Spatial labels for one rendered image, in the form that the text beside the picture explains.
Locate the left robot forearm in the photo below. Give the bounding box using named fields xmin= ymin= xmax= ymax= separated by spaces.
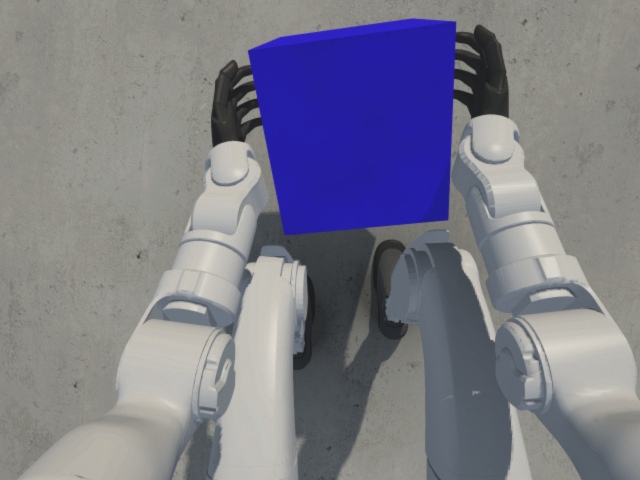
xmin=116 ymin=141 xmax=268 ymax=398

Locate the left robot hand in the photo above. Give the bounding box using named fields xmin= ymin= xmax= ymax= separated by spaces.
xmin=211 ymin=60 xmax=262 ymax=148

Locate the right robot upper arm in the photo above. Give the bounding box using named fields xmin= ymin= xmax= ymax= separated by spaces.
xmin=495 ymin=308 xmax=640 ymax=480

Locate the robot right thigh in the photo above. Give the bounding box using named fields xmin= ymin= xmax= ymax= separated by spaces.
xmin=397 ymin=242 xmax=532 ymax=480

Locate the robot left thigh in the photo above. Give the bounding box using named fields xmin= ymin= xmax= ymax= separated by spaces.
xmin=206 ymin=256 xmax=308 ymax=480

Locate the left robot upper arm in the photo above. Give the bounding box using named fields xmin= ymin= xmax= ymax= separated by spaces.
xmin=17 ymin=319 xmax=236 ymax=480

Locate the right robot hand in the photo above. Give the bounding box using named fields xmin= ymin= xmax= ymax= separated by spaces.
xmin=453 ymin=25 xmax=509 ymax=119

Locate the carton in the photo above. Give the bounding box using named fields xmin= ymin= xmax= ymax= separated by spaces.
xmin=248 ymin=18 xmax=456 ymax=235

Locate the robot thigh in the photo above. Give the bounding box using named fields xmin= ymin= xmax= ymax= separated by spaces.
xmin=397 ymin=242 xmax=532 ymax=480
xmin=206 ymin=256 xmax=308 ymax=480

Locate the right robot forearm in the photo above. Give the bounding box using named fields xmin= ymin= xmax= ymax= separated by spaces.
xmin=451 ymin=114 xmax=637 ymax=390

